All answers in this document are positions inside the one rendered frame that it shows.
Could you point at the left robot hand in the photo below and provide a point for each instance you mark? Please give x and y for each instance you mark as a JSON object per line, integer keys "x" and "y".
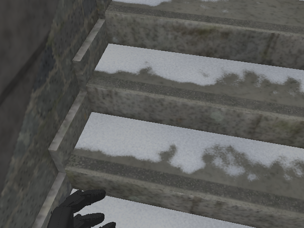
{"x": 63, "y": 216}

